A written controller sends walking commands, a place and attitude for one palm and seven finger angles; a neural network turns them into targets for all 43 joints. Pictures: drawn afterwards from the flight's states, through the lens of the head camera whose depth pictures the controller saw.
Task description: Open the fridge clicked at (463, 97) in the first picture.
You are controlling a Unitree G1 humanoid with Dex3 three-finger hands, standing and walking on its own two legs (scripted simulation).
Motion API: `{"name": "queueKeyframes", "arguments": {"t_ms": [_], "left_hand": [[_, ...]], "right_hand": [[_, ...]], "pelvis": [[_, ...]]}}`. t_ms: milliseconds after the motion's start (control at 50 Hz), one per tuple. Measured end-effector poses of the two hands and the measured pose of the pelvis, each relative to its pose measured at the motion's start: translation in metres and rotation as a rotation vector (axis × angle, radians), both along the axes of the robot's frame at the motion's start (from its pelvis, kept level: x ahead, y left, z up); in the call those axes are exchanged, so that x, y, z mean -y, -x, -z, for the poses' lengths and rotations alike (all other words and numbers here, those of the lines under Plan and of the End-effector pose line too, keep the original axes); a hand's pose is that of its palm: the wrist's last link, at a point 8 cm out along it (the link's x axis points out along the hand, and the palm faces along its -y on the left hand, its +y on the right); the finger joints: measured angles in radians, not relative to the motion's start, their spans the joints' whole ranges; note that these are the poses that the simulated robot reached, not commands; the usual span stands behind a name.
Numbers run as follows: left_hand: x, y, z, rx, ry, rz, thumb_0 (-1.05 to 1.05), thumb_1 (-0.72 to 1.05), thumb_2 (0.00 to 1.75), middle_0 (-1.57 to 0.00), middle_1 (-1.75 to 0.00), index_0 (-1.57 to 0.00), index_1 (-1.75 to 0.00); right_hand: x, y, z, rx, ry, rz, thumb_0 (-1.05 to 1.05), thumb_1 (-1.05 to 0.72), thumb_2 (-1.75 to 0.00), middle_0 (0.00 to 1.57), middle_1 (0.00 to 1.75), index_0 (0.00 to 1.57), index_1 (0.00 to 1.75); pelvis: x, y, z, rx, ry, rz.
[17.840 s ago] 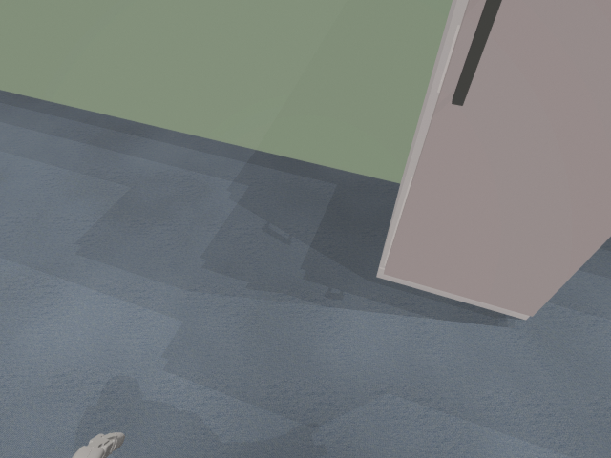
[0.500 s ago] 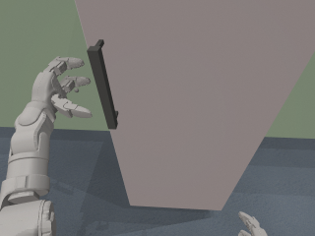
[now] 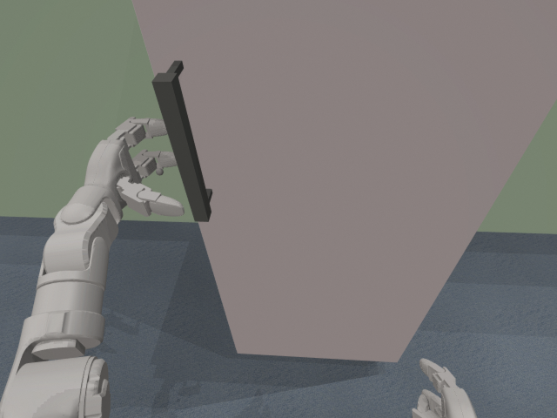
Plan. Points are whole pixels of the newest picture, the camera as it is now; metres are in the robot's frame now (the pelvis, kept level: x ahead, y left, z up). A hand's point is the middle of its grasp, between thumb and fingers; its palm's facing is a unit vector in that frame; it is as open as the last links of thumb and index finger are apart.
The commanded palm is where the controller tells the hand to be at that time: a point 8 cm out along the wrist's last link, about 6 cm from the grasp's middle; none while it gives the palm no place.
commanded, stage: feel for the door with the fingertips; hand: left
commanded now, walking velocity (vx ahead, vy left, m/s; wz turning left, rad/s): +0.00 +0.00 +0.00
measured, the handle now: (191, 150) +0.44 +0.16 +0.19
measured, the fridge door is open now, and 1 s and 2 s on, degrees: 0 0 0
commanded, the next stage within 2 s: slide the fingers in behind the handle in 0.66 s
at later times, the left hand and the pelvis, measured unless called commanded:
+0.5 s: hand (157, 163) +0.40 +0.19 +0.19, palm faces +0.02 -1.00 -0.01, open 14.0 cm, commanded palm +0.38 +0.24 +0.19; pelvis +0.01 +0.00 +0.00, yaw +0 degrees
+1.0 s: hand (157, 159) +0.41 +0.20 +0.19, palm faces +0.03 -1.00 +0.00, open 14.1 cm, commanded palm +0.37 +0.24 +0.19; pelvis +0.01 +0.01 +0.00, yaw -1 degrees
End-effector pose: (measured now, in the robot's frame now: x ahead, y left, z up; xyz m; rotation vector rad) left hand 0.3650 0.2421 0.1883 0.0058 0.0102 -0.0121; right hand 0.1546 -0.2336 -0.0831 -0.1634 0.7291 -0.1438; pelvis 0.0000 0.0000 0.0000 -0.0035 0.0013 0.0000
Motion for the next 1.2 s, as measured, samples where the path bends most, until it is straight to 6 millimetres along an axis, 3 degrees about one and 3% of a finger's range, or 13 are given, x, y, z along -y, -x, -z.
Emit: {"name": "queueKeyframes", "arguments": {"t_ms": [100,280,640,860,1040,1200], "left_hand": [[0.003,-0.003,-0.002,0.06,0.026,-0.015,-0.02,-0.5,0.3,-0.3,-1.2,-0.3,-1.2],[-0.006,-0.013,-0.003,0.012,-0.021,-0.041,-0.02,-0.5,0.3,-0.3,-1.2,-0.3,-1.2],[-0.009,-0.016,-0.006,0.024,-0.002,-0.041,-0.02,-0.5,0.3,-0.31,-1.21,-0.3,-1.2],[-0.008,-0.024,-0.005,0.01,0.005,-0.037,-0.01,-0.5,0.3,-0.3,-1.21,-0.3,-1.21],[-0.007,-0.015,-0.004,0.044,0.002,-0.034,-0.02,-0.5,0.3,-0.29,-1.2,-0.29,-1.2],[0.005,0.0,-0.007,0.061,0.001,-0.003,-0.02,-0.5,0.3,-0.29,-1.2,-0.29,-1.2]], "right_hand": [[0.0,0.007,0.0,-0.027,0.006,0.007,0.01,-0.91,-0.9,0.2,0.3,0.21,0.3],[0.006,0.016,0.007,-0.08,0.02,0.032,0.01,-0.91,-0.9,0.2,0.3,0.21,0.3],[0.001,0.004,0.001,-0.052,0.025,0.016,0.01,-0.91,-0.9,0.2,0.3,0.21,0.3],[0.002,0.018,0.007,-0.093,0.026,0.025,0.01,-0.91,-0.9,0.2,0.3,0.21,0.3],[0.004,0.028,0.008,-0.104,0.02,0.046,0.01,-0.91,-0.9,0.2,0.3,0.21,0.3],[0.001,0.013,0.004,-0.063,0.013,0.024,0.01,-0.91,-0.9,0.2,0.3,0.2,0.3]], "pelvis": [[0.002,-0.004,0.0,0.005,-0.001,0.009],[-0.002,-0.006,-0.001,0.0,0.002,0.005],[-0.004,-0.007,-0.001,0.002,0.003,0.003],[-0.005,-0.004,-0.001,-0.009,0.003,0.001],[-0.006,-0.006,-0.001,-0.001,0.003,0.014],[-0.006,-0.005,-0.001,0.014,0.003,0.011]]}}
